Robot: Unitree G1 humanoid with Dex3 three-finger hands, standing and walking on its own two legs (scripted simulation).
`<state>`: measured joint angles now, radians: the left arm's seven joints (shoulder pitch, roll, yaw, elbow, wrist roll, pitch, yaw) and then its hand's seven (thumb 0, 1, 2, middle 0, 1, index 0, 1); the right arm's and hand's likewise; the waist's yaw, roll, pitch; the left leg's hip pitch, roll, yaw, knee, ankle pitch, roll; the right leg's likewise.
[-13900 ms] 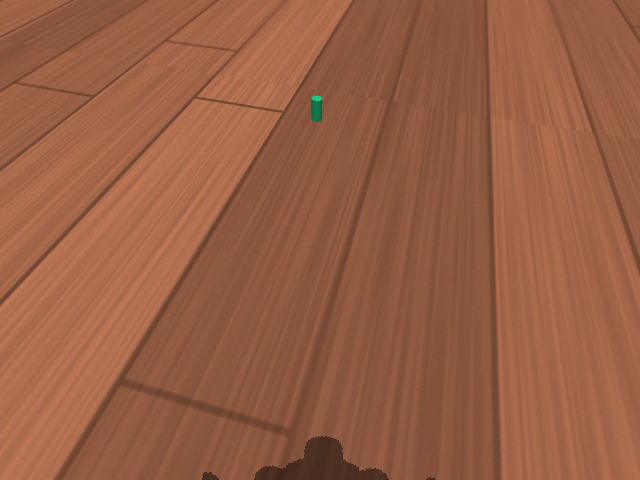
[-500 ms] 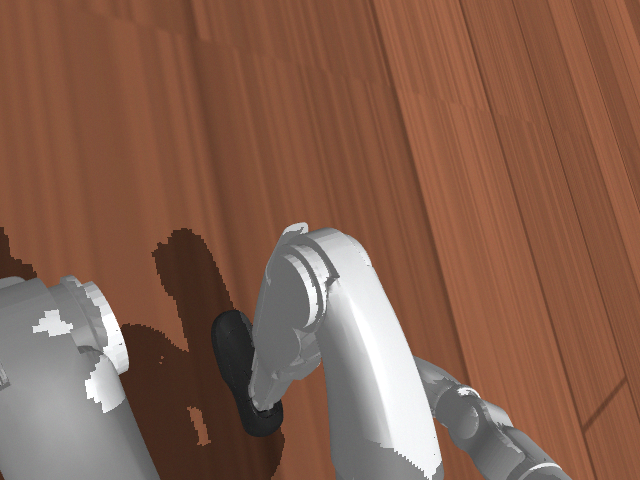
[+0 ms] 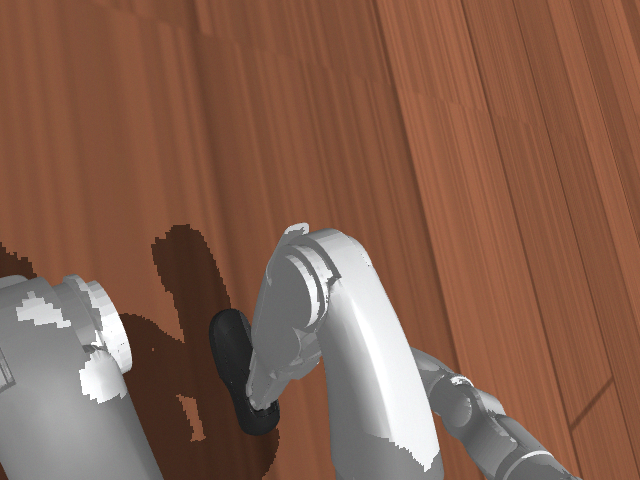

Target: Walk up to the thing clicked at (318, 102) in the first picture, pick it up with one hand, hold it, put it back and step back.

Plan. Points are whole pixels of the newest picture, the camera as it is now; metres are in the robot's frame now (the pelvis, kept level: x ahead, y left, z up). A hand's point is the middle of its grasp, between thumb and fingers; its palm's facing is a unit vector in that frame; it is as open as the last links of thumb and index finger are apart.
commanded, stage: close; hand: left
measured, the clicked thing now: out of the picture +0.44 +0.28 -0.22
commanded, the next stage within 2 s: settle in 0.06 s
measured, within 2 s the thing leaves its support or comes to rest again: leaves its support in 0.48 s
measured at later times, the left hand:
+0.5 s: hand out of the picture +0.44 +0.27 -0.18, palm faces +0.29 -0.96 -0.01, open 8.4 cm
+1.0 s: hand out of the picture +0.42 +0.29 -0.06, palm faces +0.26 -0.97 -0.05, open 8.4 cm
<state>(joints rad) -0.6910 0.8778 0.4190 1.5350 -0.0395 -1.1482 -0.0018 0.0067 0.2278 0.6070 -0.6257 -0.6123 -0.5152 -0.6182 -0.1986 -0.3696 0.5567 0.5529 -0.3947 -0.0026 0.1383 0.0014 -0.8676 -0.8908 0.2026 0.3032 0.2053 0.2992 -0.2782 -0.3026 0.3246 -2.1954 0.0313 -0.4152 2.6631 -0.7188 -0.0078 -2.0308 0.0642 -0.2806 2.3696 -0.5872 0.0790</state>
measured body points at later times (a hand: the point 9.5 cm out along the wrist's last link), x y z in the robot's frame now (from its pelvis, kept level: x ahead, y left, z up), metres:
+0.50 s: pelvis +0.00 +0.00 +0.00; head +0.23 +0.20 +0.32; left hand +0.41 +0.32 -0.18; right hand +0.17 -0.24 -0.03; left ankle +0.08 +0.12 -0.25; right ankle +0.15 -0.12 -0.25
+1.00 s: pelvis +0.01 -0.01 +0.02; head +0.19 +0.15 +0.40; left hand +0.40 +0.35 -0.06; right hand +0.19 -0.24 -0.04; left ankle +0.08 +0.12 -0.25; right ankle +0.15 -0.12 -0.25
